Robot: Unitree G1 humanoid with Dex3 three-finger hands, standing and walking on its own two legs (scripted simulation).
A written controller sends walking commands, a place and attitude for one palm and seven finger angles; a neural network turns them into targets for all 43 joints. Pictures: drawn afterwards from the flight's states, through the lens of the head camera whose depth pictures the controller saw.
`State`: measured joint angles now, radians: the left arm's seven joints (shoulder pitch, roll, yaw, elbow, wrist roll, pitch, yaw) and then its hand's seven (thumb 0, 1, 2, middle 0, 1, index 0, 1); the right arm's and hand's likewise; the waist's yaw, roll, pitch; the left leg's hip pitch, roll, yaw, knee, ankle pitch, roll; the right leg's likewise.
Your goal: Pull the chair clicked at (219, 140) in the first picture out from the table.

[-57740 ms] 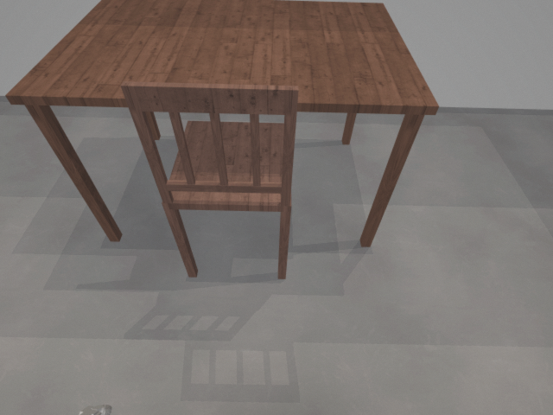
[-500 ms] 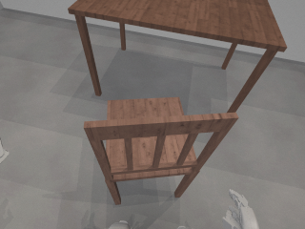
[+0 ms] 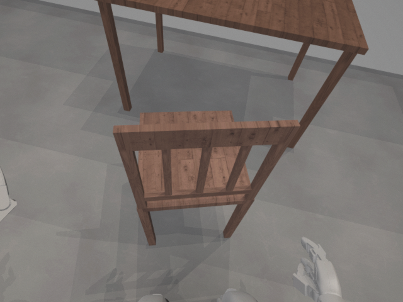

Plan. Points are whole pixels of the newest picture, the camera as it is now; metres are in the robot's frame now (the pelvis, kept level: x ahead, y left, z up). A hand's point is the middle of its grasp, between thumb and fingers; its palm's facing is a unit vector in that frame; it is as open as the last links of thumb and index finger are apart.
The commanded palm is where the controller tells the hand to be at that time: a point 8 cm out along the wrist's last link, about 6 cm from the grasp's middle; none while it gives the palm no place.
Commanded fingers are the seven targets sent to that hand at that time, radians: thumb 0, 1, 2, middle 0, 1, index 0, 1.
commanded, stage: stop stepping back and stand still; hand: left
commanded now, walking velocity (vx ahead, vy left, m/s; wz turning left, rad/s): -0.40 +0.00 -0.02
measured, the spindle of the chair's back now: (203, 171) +0.44 +0.02 -0.10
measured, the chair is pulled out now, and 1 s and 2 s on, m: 0.58 0.58 0.58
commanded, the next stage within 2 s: let the arm hang, fingers relaxed in 1.10 s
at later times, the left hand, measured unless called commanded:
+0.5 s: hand out of the picture +0.10 +0.24 +0.17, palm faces +0.41 -0.79 -0.45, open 7.4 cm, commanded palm +0.04 +0.28 +0.18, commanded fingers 0.00 0.90 0.90 -0.20 -0.30 -0.20 -0.30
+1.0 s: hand out of the picture +0.11 +0.23 +0.16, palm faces +0.40 -0.80 -0.44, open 7.4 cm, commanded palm +0.05 +0.27 +0.18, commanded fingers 0.00 0.90 0.90 -0.20 -0.30 -0.20 -0.30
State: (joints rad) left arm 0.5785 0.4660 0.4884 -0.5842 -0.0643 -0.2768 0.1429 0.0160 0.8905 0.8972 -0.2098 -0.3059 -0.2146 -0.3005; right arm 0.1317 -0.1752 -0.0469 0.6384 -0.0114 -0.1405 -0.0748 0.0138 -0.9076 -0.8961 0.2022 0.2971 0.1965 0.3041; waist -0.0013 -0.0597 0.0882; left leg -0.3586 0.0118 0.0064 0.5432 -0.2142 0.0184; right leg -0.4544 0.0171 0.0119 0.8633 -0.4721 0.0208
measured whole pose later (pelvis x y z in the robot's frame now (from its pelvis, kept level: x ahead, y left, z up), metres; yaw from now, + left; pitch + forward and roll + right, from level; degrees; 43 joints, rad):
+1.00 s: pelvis -0.09 -0.03 +0.01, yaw +0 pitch -1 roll -1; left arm 0.54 0.39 0.40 -0.47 -0.04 -0.21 0.15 0.02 0.89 0.90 -0.21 -0.31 -0.21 -0.30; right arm 0.19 -0.18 0.00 0.63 0.02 -0.13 -0.06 0.02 -0.90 -0.90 0.21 0.30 0.20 0.30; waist -0.01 0.00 0.04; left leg -0.20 0.02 0.03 0.48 -0.26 0.02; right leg -0.16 -0.01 -0.04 0.41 -0.22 0.02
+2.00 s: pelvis -0.11 -0.04 +0.00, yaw +1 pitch -1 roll +0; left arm 0.33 0.13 -0.02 1.07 0.01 0.01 0.03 0.01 0.91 0.90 -0.19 -0.30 -0.20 -0.30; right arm 0.35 -0.11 0.00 1.07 -0.01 0.01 -0.02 0.01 -0.91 -0.90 0.20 0.30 0.20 0.30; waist 0.00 0.02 0.06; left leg -0.24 0.01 0.01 0.48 -0.22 0.00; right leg -0.22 -0.02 -0.06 0.47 -0.23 -0.01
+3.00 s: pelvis -0.11 -0.05 +0.01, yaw +1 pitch -2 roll +0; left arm 0.31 0.12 -0.01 1.06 0.01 0.00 0.04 0.01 0.92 0.90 -0.20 -0.30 -0.20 -0.30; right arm 0.32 -0.11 0.00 1.08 -0.01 0.00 -0.04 0.01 -0.91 -0.90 0.20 0.30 0.20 0.30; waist 0.00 0.00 0.07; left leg -0.22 0.02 0.00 0.47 -0.22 -0.01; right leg -0.20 -0.01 -0.07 0.46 -0.23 -0.02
